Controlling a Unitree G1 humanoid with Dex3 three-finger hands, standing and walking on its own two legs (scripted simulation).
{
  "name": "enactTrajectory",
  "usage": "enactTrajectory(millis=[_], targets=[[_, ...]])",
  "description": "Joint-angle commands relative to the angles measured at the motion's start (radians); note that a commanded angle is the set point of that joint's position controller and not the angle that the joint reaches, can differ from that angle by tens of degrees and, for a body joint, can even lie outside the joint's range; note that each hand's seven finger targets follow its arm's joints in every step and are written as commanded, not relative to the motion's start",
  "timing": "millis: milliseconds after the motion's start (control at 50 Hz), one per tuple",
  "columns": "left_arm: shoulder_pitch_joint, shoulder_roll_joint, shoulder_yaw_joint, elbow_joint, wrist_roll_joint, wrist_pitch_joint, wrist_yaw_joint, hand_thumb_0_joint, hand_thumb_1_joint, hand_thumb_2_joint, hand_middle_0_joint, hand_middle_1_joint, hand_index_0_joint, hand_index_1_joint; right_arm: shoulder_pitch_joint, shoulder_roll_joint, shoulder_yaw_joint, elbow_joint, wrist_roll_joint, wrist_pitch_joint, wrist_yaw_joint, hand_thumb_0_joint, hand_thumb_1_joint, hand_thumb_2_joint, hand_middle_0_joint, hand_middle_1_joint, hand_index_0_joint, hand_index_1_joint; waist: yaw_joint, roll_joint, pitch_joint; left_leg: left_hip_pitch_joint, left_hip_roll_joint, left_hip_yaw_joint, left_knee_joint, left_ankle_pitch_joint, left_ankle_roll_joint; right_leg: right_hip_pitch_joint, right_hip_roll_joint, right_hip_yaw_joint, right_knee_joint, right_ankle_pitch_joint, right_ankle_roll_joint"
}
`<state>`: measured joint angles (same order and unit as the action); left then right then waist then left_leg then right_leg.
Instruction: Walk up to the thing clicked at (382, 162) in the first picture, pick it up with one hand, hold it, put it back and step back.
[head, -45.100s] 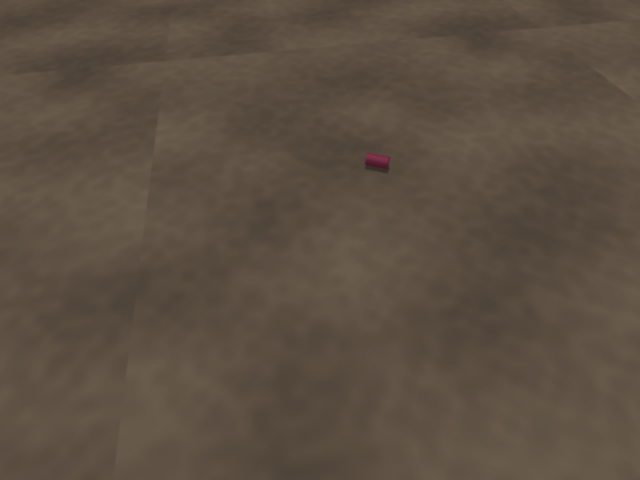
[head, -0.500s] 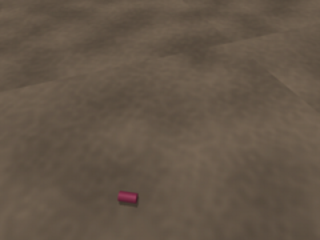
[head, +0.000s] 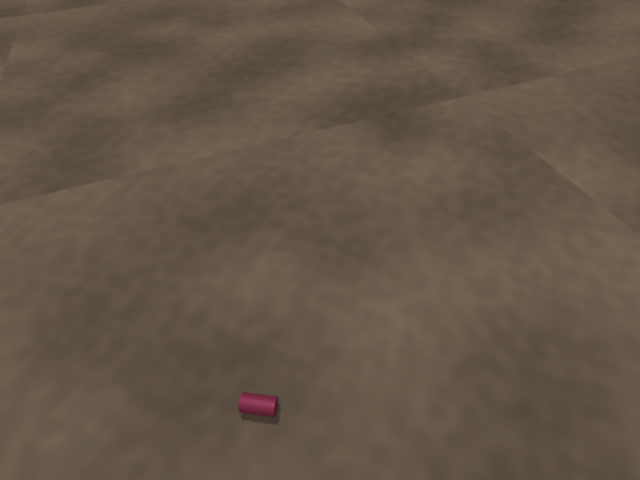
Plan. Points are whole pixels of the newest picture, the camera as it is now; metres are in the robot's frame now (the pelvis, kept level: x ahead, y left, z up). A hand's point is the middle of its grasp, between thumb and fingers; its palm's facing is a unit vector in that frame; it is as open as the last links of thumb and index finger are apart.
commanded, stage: stand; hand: left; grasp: from above
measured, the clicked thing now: (258, 404) +0.48 +0.22 -0.75
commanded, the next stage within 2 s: step back in 1.56 s
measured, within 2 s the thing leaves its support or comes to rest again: neither
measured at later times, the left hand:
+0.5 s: hand out of the picture +0.07 +0.23 -0.16, palm faces +0.02 -0.94 -0.33, open 7.4 cm
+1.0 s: hand out of the picture +0.08 +0.23 -0.15, palm faces +0.01 -0.94 -0.34, open 7.4 cm
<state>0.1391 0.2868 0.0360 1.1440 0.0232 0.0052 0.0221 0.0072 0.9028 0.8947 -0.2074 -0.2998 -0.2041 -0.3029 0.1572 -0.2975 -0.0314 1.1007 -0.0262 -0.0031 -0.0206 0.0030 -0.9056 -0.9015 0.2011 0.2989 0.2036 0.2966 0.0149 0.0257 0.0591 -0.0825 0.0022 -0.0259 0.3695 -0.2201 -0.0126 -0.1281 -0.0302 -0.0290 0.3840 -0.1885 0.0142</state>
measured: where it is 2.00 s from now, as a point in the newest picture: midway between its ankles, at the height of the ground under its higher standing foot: outside the picture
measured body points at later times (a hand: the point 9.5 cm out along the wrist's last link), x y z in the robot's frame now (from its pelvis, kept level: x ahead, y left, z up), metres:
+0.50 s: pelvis +0.01 -0.01 +0.00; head +0.01 -0.02 +0.45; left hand +0.07 +0.28 -0.13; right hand +0.06 -0.30 -0.14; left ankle -0.01 +0.13 -0.75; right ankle +0.02 -0.13 -0.75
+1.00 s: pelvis +0.01 -0.01 +0.00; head +0.02 -0.03 +0.45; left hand +0.08 +0.28 -0.13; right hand +0.07 -0.31 -0.14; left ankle -0.01 +0.13 -0.75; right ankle +0.02 -0.13 -0.75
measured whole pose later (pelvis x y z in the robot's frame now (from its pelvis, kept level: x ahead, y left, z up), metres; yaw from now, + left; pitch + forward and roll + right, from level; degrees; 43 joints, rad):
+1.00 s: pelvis +0.01 -0.01 +0.00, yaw -1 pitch -3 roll +0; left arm 0.09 0.31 0.03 1.17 0.01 0.00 0.00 0.01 0.90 0.89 -0.21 -0.30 -0.20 -0.30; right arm 0.14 -0.33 -0.01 1.13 -0.02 -0.01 -0.01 0.00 -0.91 -0.90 0.20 0.30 0.20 0.30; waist 0.00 0.03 0.05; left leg -0.06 0.03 -0.02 0.31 -0.20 -0.04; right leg -0.12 0.00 -0.02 0.34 -0.17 -0.01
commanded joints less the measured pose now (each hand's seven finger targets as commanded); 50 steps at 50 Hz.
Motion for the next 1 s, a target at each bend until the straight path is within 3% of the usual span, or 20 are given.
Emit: enactTrajectory(millis=[0, 140, 360, 420, 560, 640, 660, 760, 900, 980], targets=[[-0.033, 0.189, 0.035, -0.048, 0.000, -0.024, 0.014, 0.000, 0.899, 0.900, -0.200, -0.300, -0.200, -0.300, -0.035, -0.182, -0.031, -0.042, 0.000, -0.023, -0.012, 0.000, -0.900, -0.900, 0.200, 0.300, 0.200, 0.300, 0.006, -0.020, -0.031, -0.061, 0.092, -0.081, -0.086, 0.084, 0.027, 0.037, -0.088, 0.091, -0.086, 0.070, -0.026], [-0.051, 0.207, 0.036, -0.039, -0.001, -0.024, 0.009, 0.000, 0.899, 0.900, -0.200, -0.300, -0.200, -0.300, -0.033, -0.192, -0.025, -0.032, 0.001, -0.020, -0.009, 0.000, -0.900, -0.900, 0.200, 0.300, 0.200, 0.300, 0.001, -0.034, -0.024, -0.071, 0.090, -0.074, -0.096, 0.039, 0.026, 0.025, -0.083, 0.101, -0.105, 0.013, -0.024], [-0.070, 0.212, 0.035, -0.028, -0.009, -0.028, 0.006, 0.000, 0.899, 0.900, -0.200, -0.300, -0.200, -0.300, -0.027, -0.203, -0.013, -0.020, 0.005, -0.027, -0.012, 0.000, -0.900, -0.900, 0.200, 0.300, 0.200, 0.300, -0.006, -0.023, -0.082, -0.028, 0.109, -0.065, -0.085, 0.194, 0.024, 0.075, -0.094, 0.097, -0.077, 0.199, -0.031], [-0.069, 0.213, 0.034, -0.030, -0.007, -0.028, 0.006, 0.000, 0.899, 0.900, -0.200, -0.300, -0.200, -0.300, -0.041, -0.209, -0.015, -0.025, 0.005, -0.028, -0.012, 0.000, -0.900, -0.900, 0.200, 0.300, 0.200, 0.300, -0.004, -0.037, -0.079, -0.007, 0.113, -0.064, -0.079, 0.208, 0.024, 0.055, -0.096, 0.095, -0.082, 0.203, -0.032], [-0.079, 0.216, 0.033, -0.024, -0.007, -0.027, 0.002, 0.000, 0.899, 0.900, -0.200, -0.300, -0.200, -0.300, -0.043, -0.210, -0.014, -0.019, 0.005, -0.021, -0.008, 0.000, -0.900, -0.900, 0.200, 0.300, 0.200, 0.300, -0.002, -0.038, -0.033, -0.067, 0.106, -0.066, -0.103, 0.082, 0.024, 0.045, -0.085, 0.097, -0.111, 0.061, -0.029], [-0.089, 0.222, 0.037, -0.030, -0.008, -0.031, 0.001, 0.000, 0.899, 0.900, -0.200, -0.300, -0.200, -0.300, -0.042, -0.214, -0.012, -0.022, 0.006, -0.026, -0.006, 0.000, -0.900, -0.900, 0.200, 0.300, 0.200, 0.300, -0.008, -0.024, -0.063, -0.045, 0.116, -0.065, -0.096, 0.139, 0.028, 0.066, -0.093, 0.102, -0.098, 0.148, -0.032], [-0.082, 0.221, 0.034, -0.029, -0.009, -0.032, 0.000, 0.000, 0.899, 0.900, -0.200, -0.300, -0.200, -0.300, -0.044, -0.212, -0.011, -0.022, 0.007, -0.027, -0.005, 0.000, -0.900, -0.900, 0.200, 0.300, 0.200, 0.300, -0.005, -0.031, -0.060, -0.037, 0.111, -0.064, -0.099, 0.121, 0.024, 0.047, -0.089, 0.101, -0.105, 0.121, -0.028], [-0.094, 0.230, 0.035, -0.035, -0.013, -0.033, -0.001, 0.000, 0.899, 0.900, -0.200, -0.300, -0.200, -0.300, -0.048, -0.214, -0.010, -0.021, 0.006, -0.028, -0.005, 0.000, -0.900, -0.900, 0.200, 0.300, 0.200, 0.300, -0.008, -0.028, -0.074, -0.027, 0.116, -0.059, -0.096, 0.167, 0.022, 0.061, -0.094, 0.103, -0.096, 0.184, -0.034], [-0.096, 0.234, 0.033, -0.036, -0.013, -0.034, -0.003, 0.000, 0.899, 0.900, -0.200, -0.300, -0.200, -0.300, -0.045, -0.216, -0.006, -0.018, 0.008, -0.028, -0.005, 0.000, -0.900, -0.900, 0.200, 0.300, 0.200, 0.300, -0.011, -0.026, -0.078, -0.028, 0.119, -0.055, -0.101, 0.165, 0.023, 0.067, -0.094, 0.104, -0.092, 0.192, -0.036], [-0.091, 0.230, 0.031, -0.035, -0.011, -0.032, -0.004, 0.000, 0.899, 0.900, -0.200, -0.300, -0.200, -0.300, -0.057, -0.228, -0.010, -0.021, 0.007, -0.027, -0.003, 0.000, -0.900, -0.900, 0.200, 0.300, 0.200, 0.300, -0.007, -0.030, -0.073, -0.024, 0.121, -0.057, -0.104, 0.137, 0.024, 0.045, -0.089, 0.102, -0.102, 0.140, -0.034]])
